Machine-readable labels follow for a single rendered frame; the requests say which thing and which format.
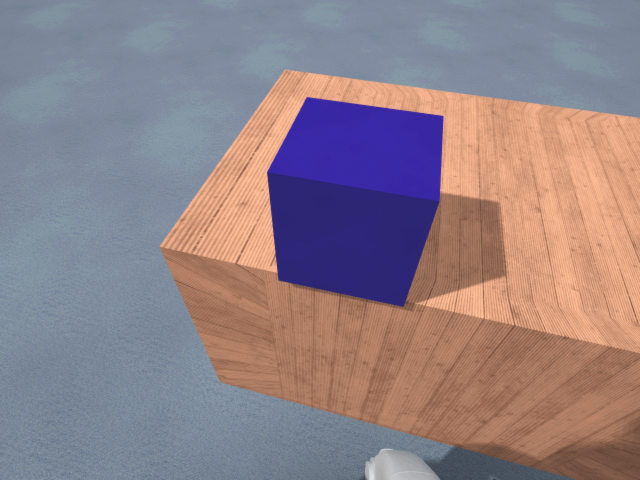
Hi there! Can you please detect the right robot thigh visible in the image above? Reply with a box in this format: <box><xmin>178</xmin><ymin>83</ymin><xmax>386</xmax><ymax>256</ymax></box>
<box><xmin>365</xmin><ymin>450</ymin><xmax>440</xmax><ymax>480</ymax></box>

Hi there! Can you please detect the carton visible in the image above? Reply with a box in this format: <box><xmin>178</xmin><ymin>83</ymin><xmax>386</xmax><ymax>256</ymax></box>
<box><xmin>267</xmin><ymin>97</ymin><xmax>444</xmax><ymax>307</ymax></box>

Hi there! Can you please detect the pedestal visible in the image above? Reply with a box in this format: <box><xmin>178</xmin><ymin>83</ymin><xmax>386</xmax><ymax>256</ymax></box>
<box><xmin>159</xmin><ymin>70</ymin><xmax>640</xmax><ymax>480</ymax></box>

